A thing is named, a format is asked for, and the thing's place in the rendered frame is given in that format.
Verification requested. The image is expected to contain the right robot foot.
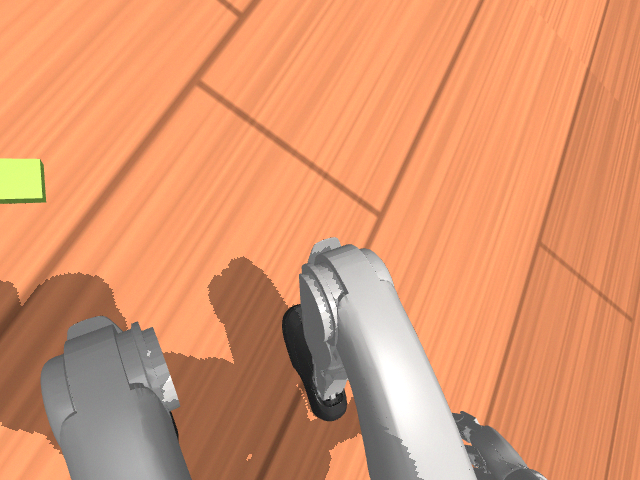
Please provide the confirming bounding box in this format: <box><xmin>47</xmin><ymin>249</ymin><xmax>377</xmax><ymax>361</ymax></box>
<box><xmin>282</xmin><ymin>304</ymin><xmax>347</xmax><ymax>421</ymax></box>

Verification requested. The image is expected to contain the small box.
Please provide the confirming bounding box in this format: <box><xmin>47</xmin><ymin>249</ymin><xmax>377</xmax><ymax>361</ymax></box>
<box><xmin>0</xmin><ymin>159</ymin><xmax>46</xmax><ymax>204</ymax></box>

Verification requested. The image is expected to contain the right robot hand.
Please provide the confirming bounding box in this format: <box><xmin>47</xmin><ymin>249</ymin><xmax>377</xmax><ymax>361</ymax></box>
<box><xmin>452</xmin><ymin>411</ymin><xmax>529</xmax><ymax>480</ymax></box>

